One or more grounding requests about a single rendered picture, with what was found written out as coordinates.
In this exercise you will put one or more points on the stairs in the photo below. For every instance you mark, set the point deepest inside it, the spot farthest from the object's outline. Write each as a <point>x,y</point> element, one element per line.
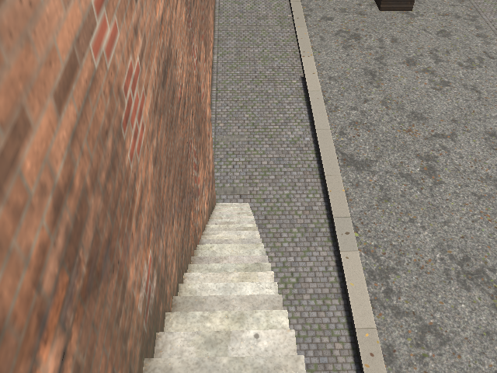
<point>228,316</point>

